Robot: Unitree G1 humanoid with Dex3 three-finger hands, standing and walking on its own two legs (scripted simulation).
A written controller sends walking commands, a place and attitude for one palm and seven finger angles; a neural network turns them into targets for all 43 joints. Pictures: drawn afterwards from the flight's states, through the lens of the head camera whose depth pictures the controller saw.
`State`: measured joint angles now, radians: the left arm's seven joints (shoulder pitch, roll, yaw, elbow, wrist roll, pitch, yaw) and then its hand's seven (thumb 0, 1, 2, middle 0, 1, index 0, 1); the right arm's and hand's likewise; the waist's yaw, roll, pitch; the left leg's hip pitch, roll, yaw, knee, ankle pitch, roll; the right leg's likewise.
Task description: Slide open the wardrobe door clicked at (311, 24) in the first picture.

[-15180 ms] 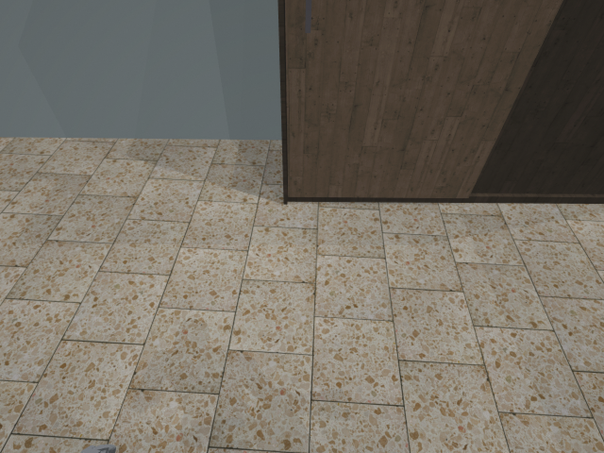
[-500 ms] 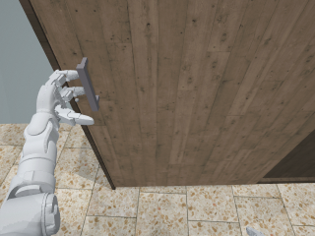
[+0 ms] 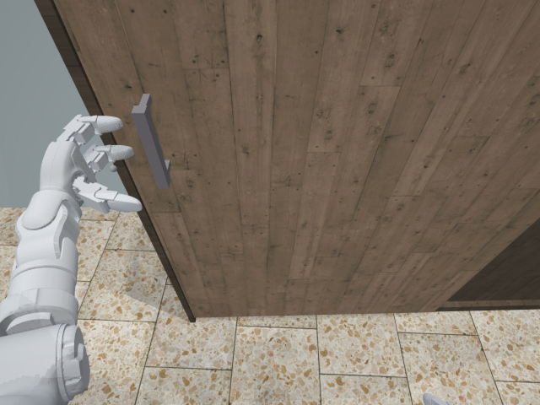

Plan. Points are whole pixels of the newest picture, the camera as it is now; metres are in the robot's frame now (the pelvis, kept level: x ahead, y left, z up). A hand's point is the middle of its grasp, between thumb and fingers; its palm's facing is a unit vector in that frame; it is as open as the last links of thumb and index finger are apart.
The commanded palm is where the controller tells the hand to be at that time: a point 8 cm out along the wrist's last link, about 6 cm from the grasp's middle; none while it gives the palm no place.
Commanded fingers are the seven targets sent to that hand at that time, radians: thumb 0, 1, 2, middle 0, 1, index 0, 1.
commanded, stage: move the hooked fingers beside the handle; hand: left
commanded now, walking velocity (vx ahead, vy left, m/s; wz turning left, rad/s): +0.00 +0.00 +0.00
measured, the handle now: (155, 143) +0.48 +0.19 +0.13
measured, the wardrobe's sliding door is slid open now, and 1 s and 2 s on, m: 0.00 0.00 0.00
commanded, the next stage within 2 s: feel for the door with the fingertips in 1.04 s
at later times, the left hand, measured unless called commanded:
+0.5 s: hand (103, 174) +0.40 +0.24 +0.13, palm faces +0.05 -1.00 +0.01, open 14.0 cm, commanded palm +0.38 +0.29 +0.13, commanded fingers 0.00 -0.50 0.30 -0.30 -1.20 -0.30 -1.20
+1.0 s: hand (106, 172) +0.41 +0.24 +0.13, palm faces +0.06 -1.00 +0.00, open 14.0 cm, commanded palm +0.38 +0.29 +0.13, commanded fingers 0.00 -0.50 0.30 -0.30 -1.20 -0.30 -1.20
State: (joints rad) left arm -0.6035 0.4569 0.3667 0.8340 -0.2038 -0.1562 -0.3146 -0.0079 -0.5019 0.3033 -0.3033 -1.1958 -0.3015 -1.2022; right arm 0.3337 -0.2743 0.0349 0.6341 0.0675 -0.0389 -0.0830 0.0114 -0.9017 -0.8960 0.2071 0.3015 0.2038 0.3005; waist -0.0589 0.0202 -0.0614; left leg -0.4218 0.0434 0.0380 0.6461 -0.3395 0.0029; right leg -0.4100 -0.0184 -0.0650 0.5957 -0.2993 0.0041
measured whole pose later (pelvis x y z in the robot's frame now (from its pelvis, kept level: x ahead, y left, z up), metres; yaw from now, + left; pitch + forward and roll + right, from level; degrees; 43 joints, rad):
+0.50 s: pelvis +0.00 +0.01 +0.00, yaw +1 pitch +6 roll -1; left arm -0.56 0.44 0.35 0.75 -0.22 -0.11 -0.32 -0.01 -0.50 0.30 -0.30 -1.20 -0.30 -1.20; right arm 0.31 -0.27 0.04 0.62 0.07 -0.05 -0.09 0.01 -0.90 -0.90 0.21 0.30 0.20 0.30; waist -0.04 0.02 -0.07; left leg -0.41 0.03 0.03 0.65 -0.34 0.01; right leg -0.39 -0.03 -0.07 0.59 -0.30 0.01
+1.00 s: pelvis +0.00 +0.00 +0.00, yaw +0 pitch +7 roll -1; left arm -0.55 0.46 0.38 0.78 -0.22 -0.13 -0.34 -0.01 -0.50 0.30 -0.30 -1.20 -0.30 -1.20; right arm 0.35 -0.28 0.03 0.64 0.07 -0.03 -0.09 0.01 -0.90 -0.90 0.21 0.30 0.20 0.30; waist -0.06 0.02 -0.07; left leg -0.41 0.04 0.03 0.64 -0.35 0.00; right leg -0.40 -0.02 -0.07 0.59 -0.30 0.00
